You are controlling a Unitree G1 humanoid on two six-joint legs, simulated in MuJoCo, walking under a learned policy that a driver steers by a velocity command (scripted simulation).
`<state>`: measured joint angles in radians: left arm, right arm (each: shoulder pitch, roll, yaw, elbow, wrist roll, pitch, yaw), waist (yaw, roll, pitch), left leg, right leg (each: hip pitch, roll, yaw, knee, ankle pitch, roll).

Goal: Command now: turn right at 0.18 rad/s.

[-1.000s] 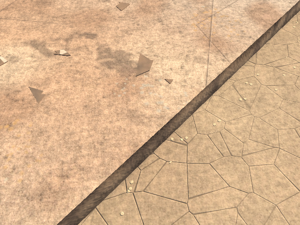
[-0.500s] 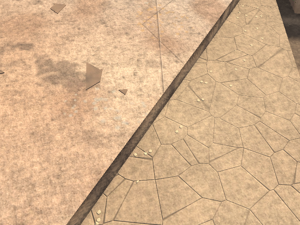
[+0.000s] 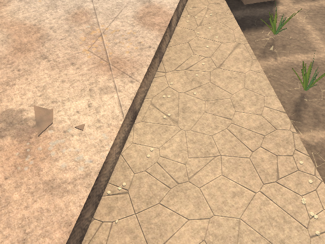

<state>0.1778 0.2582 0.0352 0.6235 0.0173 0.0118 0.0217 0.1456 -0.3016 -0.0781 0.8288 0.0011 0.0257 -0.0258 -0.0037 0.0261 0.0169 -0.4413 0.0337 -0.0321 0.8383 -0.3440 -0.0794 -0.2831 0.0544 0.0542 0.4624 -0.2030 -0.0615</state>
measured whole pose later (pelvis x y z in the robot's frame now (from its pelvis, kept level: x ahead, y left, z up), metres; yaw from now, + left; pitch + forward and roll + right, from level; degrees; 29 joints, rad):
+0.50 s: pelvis +0.01 +0.03 -0.01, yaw -1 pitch -1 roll +0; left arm 0.22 0.24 0.05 0.75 0.02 0.01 0.02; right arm 0.15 -0.24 -0.02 0.91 -0.01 -0.02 -0.01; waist 0.00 0.00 0.03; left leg -0.21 0.01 -0.01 0.53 -0.30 -0.01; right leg -0.24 0.05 0.07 0.53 -0.26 -0.01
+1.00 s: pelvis +0.01 +0.04 +0.00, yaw -1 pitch -2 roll +0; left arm 0.22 0.22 0.05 0.92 0.01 0.01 0.04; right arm 0.17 -0.24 -0.01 1.06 -0.01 -0.02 -0.02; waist -0.01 -0.01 0.04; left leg -0.18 -0.01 -0.01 0.50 -0.29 0.01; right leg -0.21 0.03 0.07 0.49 -0.25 0.00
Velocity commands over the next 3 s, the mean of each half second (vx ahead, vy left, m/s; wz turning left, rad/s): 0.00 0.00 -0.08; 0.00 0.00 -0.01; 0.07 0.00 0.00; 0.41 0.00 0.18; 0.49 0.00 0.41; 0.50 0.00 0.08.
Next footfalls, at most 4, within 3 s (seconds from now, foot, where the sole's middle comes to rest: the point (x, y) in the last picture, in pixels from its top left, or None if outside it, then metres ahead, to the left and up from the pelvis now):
0.10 left None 0.04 0.15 -0.78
2.04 left None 0.44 0.14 -0.78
2.52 right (173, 186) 0.74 0.02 -0.78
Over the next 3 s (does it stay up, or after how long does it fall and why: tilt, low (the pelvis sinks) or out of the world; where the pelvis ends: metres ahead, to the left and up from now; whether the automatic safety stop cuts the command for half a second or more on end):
stays up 0.78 0.14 0.00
